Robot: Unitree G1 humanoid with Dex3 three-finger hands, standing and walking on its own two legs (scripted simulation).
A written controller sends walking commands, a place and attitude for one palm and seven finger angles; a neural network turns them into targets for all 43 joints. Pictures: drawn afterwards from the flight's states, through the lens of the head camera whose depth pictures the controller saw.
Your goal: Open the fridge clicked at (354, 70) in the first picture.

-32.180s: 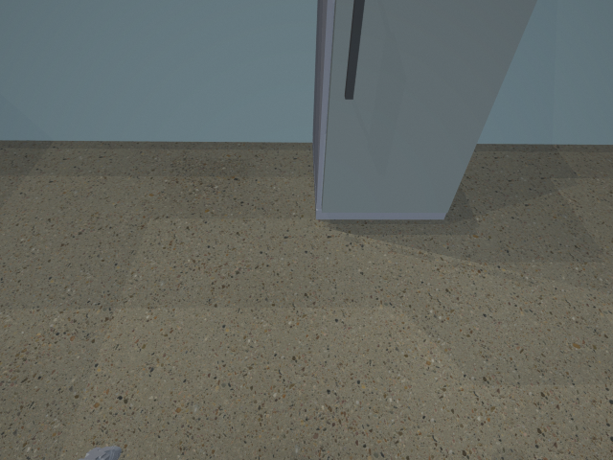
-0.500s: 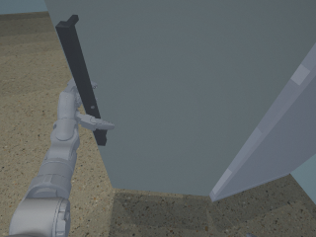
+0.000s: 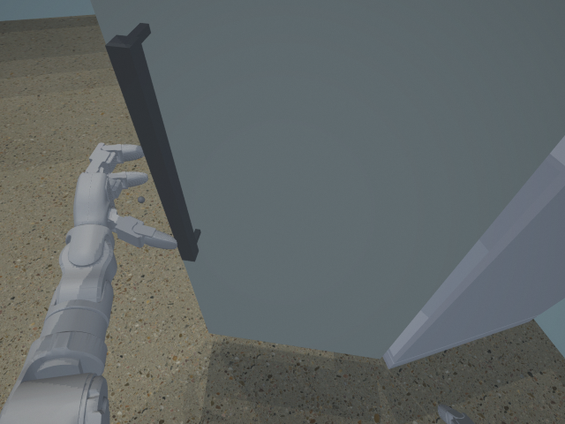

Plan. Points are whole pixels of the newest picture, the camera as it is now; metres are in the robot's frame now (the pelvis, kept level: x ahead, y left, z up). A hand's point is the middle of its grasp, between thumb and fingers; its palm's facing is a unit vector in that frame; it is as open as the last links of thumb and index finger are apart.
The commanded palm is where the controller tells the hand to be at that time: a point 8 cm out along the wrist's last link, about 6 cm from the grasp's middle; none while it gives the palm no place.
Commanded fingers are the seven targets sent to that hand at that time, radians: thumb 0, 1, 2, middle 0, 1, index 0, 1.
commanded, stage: slip the hand off the handle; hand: left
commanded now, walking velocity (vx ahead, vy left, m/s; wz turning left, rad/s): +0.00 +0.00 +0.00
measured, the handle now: (172, 170) +0.45 +0.19 +0.11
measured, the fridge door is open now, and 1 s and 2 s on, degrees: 65 65 65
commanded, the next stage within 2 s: draw the hand back to the body in 1.00 s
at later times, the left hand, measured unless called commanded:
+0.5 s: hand (101, 219) +0.37 +0.27 +0.09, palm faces +0.21 -0.96 -0.16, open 14.7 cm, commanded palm +0.32 +0.31 +0.11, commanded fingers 0.00 -0.55 0.20 -0.25 -1.15 -0.25 -1.15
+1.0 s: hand (88, 276) +0.28 +0.26 +0.09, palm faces +0.23 -0.96 -0.17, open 14.7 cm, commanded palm +0.24 +0.30 +0.11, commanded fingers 0.00 -0.55 0.20 -0.25 -1.15 -0.25 -1.15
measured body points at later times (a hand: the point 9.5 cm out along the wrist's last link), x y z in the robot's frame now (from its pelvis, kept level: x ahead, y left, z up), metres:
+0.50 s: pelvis +0.01 +0.00 +0.00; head +0.04 +0.01 +0.45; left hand +0.35 +0.32 +0.10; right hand +0.11 -0.26 -0.11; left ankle +0.03 +0.11 -0.72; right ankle -0.01 -0.13 -0.72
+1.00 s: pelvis +0.00 +0.00 +0.00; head +0.00 +0.00 +0.45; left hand +0.26 +0.31 +0.10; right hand +0.18 -0.23 -0.08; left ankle +0.03 +0.11 -0.72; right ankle -0.01 -0.13 -0.72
